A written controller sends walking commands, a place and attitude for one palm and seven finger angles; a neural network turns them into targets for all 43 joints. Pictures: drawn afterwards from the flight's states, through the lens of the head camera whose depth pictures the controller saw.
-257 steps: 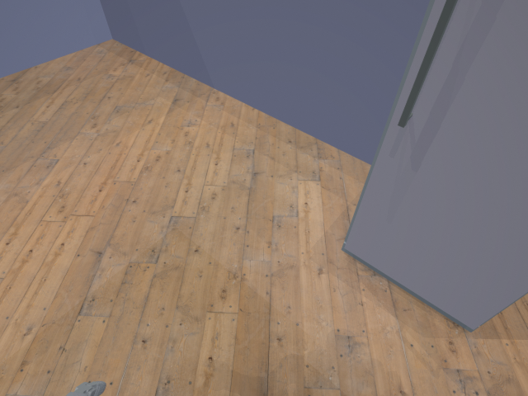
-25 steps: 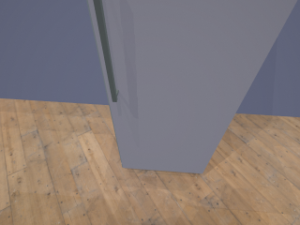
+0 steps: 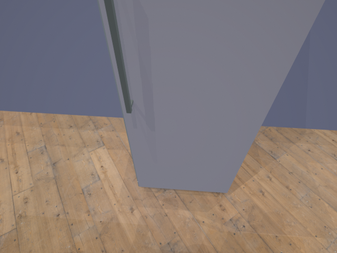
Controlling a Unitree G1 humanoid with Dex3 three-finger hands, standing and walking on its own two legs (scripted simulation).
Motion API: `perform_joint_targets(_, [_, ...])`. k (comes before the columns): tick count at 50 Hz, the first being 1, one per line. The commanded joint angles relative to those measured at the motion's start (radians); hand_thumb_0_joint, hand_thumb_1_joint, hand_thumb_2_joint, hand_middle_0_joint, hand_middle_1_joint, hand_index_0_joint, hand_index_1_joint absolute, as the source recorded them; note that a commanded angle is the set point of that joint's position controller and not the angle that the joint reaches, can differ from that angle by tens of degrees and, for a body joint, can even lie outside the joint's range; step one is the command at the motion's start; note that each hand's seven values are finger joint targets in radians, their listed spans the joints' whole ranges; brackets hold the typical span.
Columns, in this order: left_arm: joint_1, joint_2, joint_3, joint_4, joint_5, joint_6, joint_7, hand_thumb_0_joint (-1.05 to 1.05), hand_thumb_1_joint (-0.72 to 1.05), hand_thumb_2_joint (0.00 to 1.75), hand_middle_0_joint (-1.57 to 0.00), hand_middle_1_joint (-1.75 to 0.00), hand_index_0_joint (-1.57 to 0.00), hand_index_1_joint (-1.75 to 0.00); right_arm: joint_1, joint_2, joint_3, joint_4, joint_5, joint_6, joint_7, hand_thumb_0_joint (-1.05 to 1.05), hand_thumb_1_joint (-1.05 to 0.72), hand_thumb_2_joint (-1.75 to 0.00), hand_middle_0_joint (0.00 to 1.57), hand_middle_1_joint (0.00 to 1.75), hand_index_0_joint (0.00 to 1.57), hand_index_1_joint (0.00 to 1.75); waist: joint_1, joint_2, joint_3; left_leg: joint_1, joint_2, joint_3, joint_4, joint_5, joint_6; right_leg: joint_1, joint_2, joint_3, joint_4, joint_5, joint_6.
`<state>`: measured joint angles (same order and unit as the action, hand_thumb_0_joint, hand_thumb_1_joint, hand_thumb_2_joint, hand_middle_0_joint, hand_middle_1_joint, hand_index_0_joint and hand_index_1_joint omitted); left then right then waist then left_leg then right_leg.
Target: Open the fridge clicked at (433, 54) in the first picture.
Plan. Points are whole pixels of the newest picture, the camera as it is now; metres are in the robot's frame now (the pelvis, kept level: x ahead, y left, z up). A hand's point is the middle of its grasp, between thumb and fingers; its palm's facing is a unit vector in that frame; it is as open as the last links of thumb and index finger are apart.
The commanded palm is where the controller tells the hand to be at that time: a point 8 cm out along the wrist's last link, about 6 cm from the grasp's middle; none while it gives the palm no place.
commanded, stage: come to a stop and stand still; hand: left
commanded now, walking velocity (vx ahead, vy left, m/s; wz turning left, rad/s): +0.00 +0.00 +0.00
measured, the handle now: (119, 47) +0.57 +0.18 +0.21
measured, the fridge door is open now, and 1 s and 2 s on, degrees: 0 0 0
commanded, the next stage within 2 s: look again from close up in 0.46 s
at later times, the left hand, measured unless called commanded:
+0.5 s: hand out of the picture +0.05 +0.20 -0.16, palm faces +0.03 -0.97 -0.26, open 7.4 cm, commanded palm none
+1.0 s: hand out of the picture +0.05 +0.18 -0.17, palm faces +0.03 -0.98 -0.22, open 7.4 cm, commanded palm none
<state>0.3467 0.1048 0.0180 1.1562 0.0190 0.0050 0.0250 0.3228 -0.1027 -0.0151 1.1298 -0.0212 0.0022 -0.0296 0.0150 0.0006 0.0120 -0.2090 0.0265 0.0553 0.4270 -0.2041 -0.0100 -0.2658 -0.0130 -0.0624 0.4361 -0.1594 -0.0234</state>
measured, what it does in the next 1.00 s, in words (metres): stands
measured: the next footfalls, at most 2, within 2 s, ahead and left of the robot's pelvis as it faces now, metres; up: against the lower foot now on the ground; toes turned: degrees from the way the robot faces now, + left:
none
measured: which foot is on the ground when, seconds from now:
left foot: down 0.00-1.00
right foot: down 0.00-1.00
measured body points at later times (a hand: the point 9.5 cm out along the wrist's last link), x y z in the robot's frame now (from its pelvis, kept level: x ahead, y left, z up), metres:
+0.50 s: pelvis +0.02 +0.01 +0.00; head +0.02 -0.01 +0.45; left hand +0.05 +0.25 -0.14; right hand +0.03 -0.21 -0.17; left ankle +0.02 +0.13 -0.74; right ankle +0.05 -0.10 -0.74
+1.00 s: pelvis +0.03 +0.00 +0.00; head +0.04 -0.01 +0.45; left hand +0.04 +0.23 -0.15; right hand +0.06 -0.23 -0.16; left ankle +0.02 +0.13 -0.74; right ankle +0.05 -0.10 -0.74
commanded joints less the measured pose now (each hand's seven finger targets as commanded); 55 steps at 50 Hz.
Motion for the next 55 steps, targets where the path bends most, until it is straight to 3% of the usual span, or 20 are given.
perform_joint_targets(1, [0.052, 0.177, 0.008, -0.065, 0.005, -0.041, 0.036, 0.00, 0.90, 0.90, -0.20, -0.30, -0.20, -0.30, 0.013, -0.078, -0.006, -0.111, 0.004, -0.008, 0.019, 0.00, -0.90, -0.90, 0.20, 0.30, 0.20, 0.30, -0.029, -0.009, -0.016, -0.061, 0.000, -0.028, 0.144, -0.172, -0.002, -0.053, -0.185, 0.231, -0.169, -0.361, -0.035])
perform_joint_targets(2, [0.009, 0.186, 0.016, -0.094, 0.007, -0.043, 0.033, 0.00, 0.90, 0.90, -0.20, -0.30, -0.20, -0.30, 0.074, -0.078, -0.007, -0.106, 0.003, -0.010, 0.020, 0.00, -0.90, -0.90, 0.20, 0.30, 0.20, 0.30, -0.059, -0.028, -0.030, -0.011, 0.008, -0.021, 0.146, -0.151, 0.010, -0.126, -0.193, 0.212, -0.162, -0.440, -0.057])
perform_joint_targets(3, [-0.013, 0.172, 0.017, -0.106, 0.006, -0.047, 0.028, 0.00, 0.90, 0.90, -0.20, -0.30, -0.20, -0.30, 0.115, -0.070, -0.003, -0.108, -0.004, -0.019, 0.023, 0.00, -0.90, -0.90, 0.20, 0.30, 0.20, 0.30, -0.068, 0.040, -0.052, 0.028, 0.004, -0.029, 0.101, -0.091, 0.014, -0.136, -0.173, 0.163, -0.104, -0.345, -0.062])
perform_joint_targets(6, [0.010, 0.120, 0.003, -0.102, 0.001, -0.040, 0.017, 0.00, 0.90, 0.90, -0.20, -0.30, -0.20, -0.30, 0.084, -0.095, -0.001, -0.126, -0.001, -0.031, 0.013, 0.00, -0.90, -0.90, 0.20, 0.30, 0.20, 0.30, -0.037, 0.099, 0.066, -0.128, 0.067, -0.128, -0.045, -0.132, 0.037, -0.077, -0.082, 0.097, -0.020, -0.251, -0.027])
perform_joint_targets(8, [0.022, 0.118, 0.000, -0.101, 0.002, -0.039, 0.013, 0.00, 0.90, 0.90, -0.20, -0.30, -0.20, -0.30, 0.067, -0.113, 0.000, -0.141, 0.001, -0.034, 0.010, 0.00, -0.90, -0.90, 0.20, 0.30, 0.20, 0.30, -0.018, 0.055, 0.091, -0.189, 0.076, -0.150, -0.089, -0.164, 0.047, -0.007, -0.071, 0.083, 0.001, -0.176, -0.020])
perform_joint_targets(11, [0.020, 0.119, -0.001, -0.105, -0.003, -0.040, 0.010, 0.00, 0.90, 0.90, -0.20, -0.30, -0.20, -0.30, 0.065, -0.133, 0.002, -0.140, 0.002, -0.039, 0.007, 0.00, -0.90, -0.90, 0.20, 0.30, 0.20, 0.30, -0.014, -0.008, 0.099, -0.176, 0.066, -0.139, -0.101, -0.144, 0.045, 0.014, -0.080, 0.094, -0.016, -0.147, -0.017])
perform_joint_targets(14, [0.007, 0.135, 0.001, -0.112, -0.005, -0.041, 0.010, 0.00, 0.90, 0.90, -0.20, -0.30, -0.20, -0.30, 0.063, -0.141, 0.006, -0.124, 0.003, -0.044, 0.006, 0.00, -0.90, -0.90, 0.20, 0.30, 0.20, 0.30, -0.013, 0.000, 0.089, -0.138, 0.062, -0.128, -0.096, -0.068, 0.044, 0.032, -0.090, 0.094, -0.021, -0.093, -0.017])
perform_joint_targets(17, [-0.011, 0.149, 0.002, -0.118, -0.007, -0.041, 0.009, 0.00, 0.90, 0.90, -0.20, -0.30, -0.20, -0.30, 0.059, -0.150, 0.008, -0.114, 0.003, -0.043, 0.006, 0.00, -0.90, -0.90, 0.20, 0.30, 0.20, 0.30, -0.016, -0.030, 0.087, -0.104, 0.060, -0.113, -0.087, -0.028, 0.041, 0.031, -0.097, 0.096, -0.033, -0.074, -0.016])
perform_joint_targets(20, [-0.025, 0.166, 0.005, -0.127, -0.007, -0.041, 0.009, 0.00, 0.90, 0.90, -0.20, -0.30, -0.20, -0.30, 0.047, -0.160, 0.009, -0.106, 0.003, -0.046, 0.006, 0.00, -0.90, -0.90, 0.20, 0.30, 0.20, 0.30, -0.014, -0.001, 0.064, -0.086, 0.063, -0.109, -0.088, 0.010, 0.039, 0.055, -0.099, 0.096, -0.026, -0.034, -0.018])
perform_joint_targets(25, [-0.041, 0.184, 0.009, -0.130, -0.007, -0.042, 0.008, 0.00, 0.90, 0.90, -0.20, -0.30, -0.20, -0.30, 0.025, -0.172, 0.007, -0.094, 0.003, -0.046, 0.005, 0.00, -0.90, -0.90, 0.20, 0.30, 0.20, 0.30, -0.014, -0.024, 0.035, -0.049, 0.066, -0.095, -0.080, 0.051, 0.035, 0.079, -0.106, 0.097, -0.028, 0.018, -0.018])
perform_joint_targets(35, [-0.056, 0.202, 0.008, -0.114, -0.007, -0.044, 0.006, 0.00, 0.90, 0.90, -0.20, -0.30, -0.20, -0.30, -0.016, -0.184, 0.007, -0.069, 0.005, -0.044, 0.004, 0.00, -0.90, -0.90, 0.20, 0.30, 0.20, 0.30, -0.014, -0.001, 0.015, -0.009, 0.069, -0.085, -0.076, 0.081, 0.028, 0.098, -0.113, 0.106, -0.044, 0.071, -0.021])
perform_joint_targets(55, [-0.055, 0.209, 0.008, -0.100, -0.006, -0.041, 0.004, 0.00, 0.90, 0.90, -0.20, -0.30, -0.20, -0.30, -0.037, -0.181, 0.007, -0.047, 0.005, -0.036, 0.004, 0.00, -0.90, -0.90, 0.20, 0.30, 0.20, 0.30, -0.011, -0.009, 0.045, -0.009, 0.069, -0.080, -0.086, 0.044, 0.019, 0.091, -0.114, 0.114, -0.094, 0.009, -0.022])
